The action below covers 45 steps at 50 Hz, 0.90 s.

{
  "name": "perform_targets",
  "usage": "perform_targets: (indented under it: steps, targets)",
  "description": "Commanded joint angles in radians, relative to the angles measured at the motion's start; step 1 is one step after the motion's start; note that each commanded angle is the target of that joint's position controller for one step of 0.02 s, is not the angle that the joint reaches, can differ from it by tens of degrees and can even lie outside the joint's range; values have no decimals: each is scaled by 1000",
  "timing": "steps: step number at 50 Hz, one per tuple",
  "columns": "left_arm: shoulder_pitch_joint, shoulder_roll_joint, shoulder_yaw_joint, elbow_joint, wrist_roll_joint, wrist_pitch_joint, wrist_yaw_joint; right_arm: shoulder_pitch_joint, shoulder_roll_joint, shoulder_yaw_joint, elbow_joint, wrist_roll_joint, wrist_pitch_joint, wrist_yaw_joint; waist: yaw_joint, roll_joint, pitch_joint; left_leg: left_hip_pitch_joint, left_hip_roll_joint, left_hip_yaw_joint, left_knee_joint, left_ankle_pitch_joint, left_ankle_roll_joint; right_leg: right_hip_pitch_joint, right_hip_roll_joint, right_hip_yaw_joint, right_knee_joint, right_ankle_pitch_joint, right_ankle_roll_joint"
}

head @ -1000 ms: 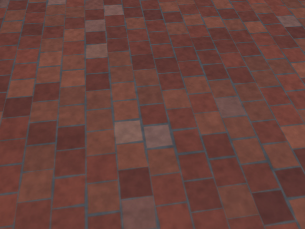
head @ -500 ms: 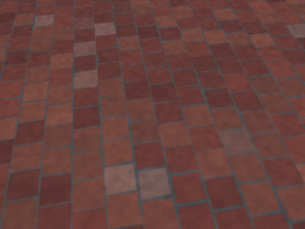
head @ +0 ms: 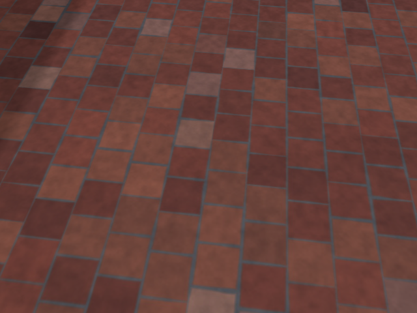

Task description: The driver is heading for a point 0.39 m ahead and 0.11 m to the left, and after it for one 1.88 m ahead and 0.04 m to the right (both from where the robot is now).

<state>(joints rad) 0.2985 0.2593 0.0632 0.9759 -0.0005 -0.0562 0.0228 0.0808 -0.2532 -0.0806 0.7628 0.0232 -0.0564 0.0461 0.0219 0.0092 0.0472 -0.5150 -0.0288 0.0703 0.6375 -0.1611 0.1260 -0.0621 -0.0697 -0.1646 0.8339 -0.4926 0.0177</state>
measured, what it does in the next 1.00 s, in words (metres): walks ahead: right foot, then left foot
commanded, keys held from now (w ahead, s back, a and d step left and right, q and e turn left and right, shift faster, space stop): w+q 0.32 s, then q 0.24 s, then e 0.44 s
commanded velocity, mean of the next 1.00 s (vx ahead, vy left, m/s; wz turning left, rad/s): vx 0.27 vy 0.00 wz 0.29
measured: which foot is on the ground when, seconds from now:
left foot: down 0.00-0.44, up 0.46-0.78, down 0.80-1.00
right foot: up 0.00-0.42, down 0.44-0.82, up 0.84-1.00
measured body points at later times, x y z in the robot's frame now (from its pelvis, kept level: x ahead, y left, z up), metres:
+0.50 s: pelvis +0.28 -0.02 +0.01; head +0.32 -0.01 +0.46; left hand +0.43 +0.28 -0.07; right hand +0.41 -0.29 -0.11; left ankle +0.11 +0.07 -0.66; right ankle +0.42 -0.10 -0.71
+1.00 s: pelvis +0.36 +0.00 +0.02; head +0.37 +0.00 +0.47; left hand +0.38 +0.30 -0.10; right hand +0.59 -0.21 -0.07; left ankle +0.32 +0.14 -0.71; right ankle +0.38 -0.10 -0.69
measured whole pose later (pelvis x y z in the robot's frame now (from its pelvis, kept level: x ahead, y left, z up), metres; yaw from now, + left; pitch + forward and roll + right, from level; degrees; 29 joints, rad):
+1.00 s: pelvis +0.36 +0.00 +0.02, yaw +15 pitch +1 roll +0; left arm 0.19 0.29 0.06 0.82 -0.02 0.02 -0.02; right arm 0.14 -0.25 -0.06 0.66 -0.01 0.02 -0.05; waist 0.02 0.00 0.02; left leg -0.29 0.06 0.05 0.56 -0.28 -0.03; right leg -0.39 -0.01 -0.05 0.80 -0.45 0.00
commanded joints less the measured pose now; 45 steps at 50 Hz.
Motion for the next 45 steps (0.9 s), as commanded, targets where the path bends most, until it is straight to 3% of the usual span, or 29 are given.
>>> perform_targets:
  steps: [1,2,3,4,5,7,9,13,16,19,21,22,23,24,25,26,27,29,31,34,37,38,39,40,41,42,43,45]
  targets:
    - [-99,132,11,-159,-42,-98,-32,352,-210,-60,9,-16,-11,-17,-153,108,-335,910,347,-788,-337,-50,273,-764,62,268,604,-34,-34]
    - [-138,130,9,-173,-47,-111,-33,286,-171,-49,1,-11,-18,-18,-121,53,-225,766,305,-632,-336,23,228,-764,15,257,525,61,-52]
    - [-139,126,14,-160,-25,-109,-25,206,-141,-39,-20,-8,-20,-18,-71,-22,-156,602,261,-522,-347,117,196,-698,-23,249,431,117,-47]
    - [-125,137,25,-156,-9,-96,-19,156,-115,-29,-38,-13,-21,-20,-35,-19,-121,483,229,-451,-369,195,179,-620,-48,247,361,152,-35]
    - [-109,134,29,-158,-3,-80,-20,139,-109,-25,-48,-17,-20,-24,-10,-6,-110,410,208,-424,-392,222,175,-565,-57,247,324,170,-23]
    - [-108,106,27,-171,9,-57,-16,151,-139,-31,-52,-13,-23,-35,4,9,-94,328,189,-375,-415,286,181,-537,-52,225,232,208,13]
    - [-180,91,22,-202,16,-48,-10,182,-170,-39,-49,-10,-22,-49,-11,20,-67,285,165,-334,-426,297,168,-553,-34,210,97,312,41]
    - [-325,62,8,-249,6,-55,-20,236,-174,-42,-41,-4,-11,-61,-71,69,-46,249,108,-297,-404,160,103,-478,32,201,-214,560,43]
    - [-382,87,11,-282,-7,-64,-31,275,-172,-42,-26,2,-6,-61,-92,89,-43,294,137,-362,-364,92,87,-447,55,221,-301,585,31]
    - [-355,133,27,-291,4,-80,-39,276,-169,-43,-30,-2,14,-75,-66,117,-57,388,146,-434,-215,233,49,-406,82,232,-371,495,-2]
    - [-228,160,40,-263,18,-92,-37,227,-144,-35,-62,-3,23,-81,6,123,-127,378,78,-425,-47,326,-9,-219,69,214,-443,584,-47]
    - [-102,219,53,-255,42,-94,-31,207,-95,-17,-100,-17,20,-81,56,37,-266,253,16,-364,199,174,-59,44,-94,335,-373,837,-112]
    - [-30,265,60,-244,51,-75,-27,423,-26,2,-98,-10,17,-78,-18,-263,-439,-52,-125,-261,528,-550,-128,405,-388,679,-329,1094,-308]
    - [-21,222,55,-243,13,-56,-33,475,-138,-11,-86,3,18,-74,-15,-278,-492,-152,-43,-271,687,-551,-147,407,-431,834,-371,865,-338]
    - [-74,145,35,-274,10,-42,-26,360,-199,-30,-92,9,32,-77,19,-180,-355,-210,-5,-247,739,-468,-170,296,-362,685,-401,760,-292]
    - [-133,115,21,-281,15,-25,-19,274,-211,-36,-111,2,49,-83,17,-110,-258,-209,27,-200,716,-401,-184,159,-308,547,-424,737,-254]
    - [-174,101,14,-282,18,-13,-17,240,-207,-41,-120,-5,66,-86,0,-94,-187,-182,55,-185,683,-364,-191,35,-259,461,-447,735,-241]
    - [-205,119,17,-266,31,-7,-17,257,-137,-29,-130,0,90,-86,-38,-138,-121,-57,73,-147,574,-326,-185,-160,-189,347,-520,708,-232]
    - [-210,128,19,-247,31,-11,-23,265,-77,-9,-137,-11,88,-88,-52,-141,-140,23,59,-129,429,-309,-182,-192,-177,296,-537,825,-263]
    - [-241,107,8,-225,12,-11,-35,250,-45,11,-123,-32,77,-81,-60,-138,-209,197,71,-120,158,-156,-170,-203,-158,247,-525,883,-261]
    - [-228,140,10,-203,-11,4,-48,212,-77,3,-117,-32,81,-73,-58,-136,-184,316,34,-83,-67,-25,-156,-220,-133,271,-506,610,-228]
    - [-229,144,8,-202,-17,10,-50,204,-89,0,-117,-34,81,-71,-65,-132,-158,371,22,-71,-158,21,-140,-255,-119,287,-497,481,-203]
    - [-201,128,0,-194,-18,13,-51,179,-116,-6,-133,-42,81,-74,-59,-116,-135,424,50,-107,-217,47,-113,-302,-96,307,-487,349,-154]
    - [-181,104,-11,-200,-4,12,-54,177,-173,-16,-155,-52,81,-83,-46,-43,-145,486,170,-219,-226,135,-71,-360,-54,300,-425,217,-96]
    - [-129,80,-15,-203,3,8,-58,142,-236,-30,-167,-53,89,-93,9,114,-132,465,278,-281,-232,143,0,-416,43,203,-339,83,-47]
    - [-130,82,-15,-205,-6,13,-49,131,-207,-30,-152,-52,91,-90,-1,214,-132,350,299,-307,-289,-14,39,-358,68,140,-265,97,-22]
    - [-142,118,-2,-203,-11,21,-42,98,-183,-27,-163,-50,84,-89,-12,211,-89,321,282,-297,-303,-60,32,-364,75,130,-196,122,-13]
    - [-136,135,14,-204,-9,42,-32,81,-179,-30,-168,-42,71,-95,-20,226,-68,312,305,-282,-284,76,35,-399,72,126,-77,89,-10]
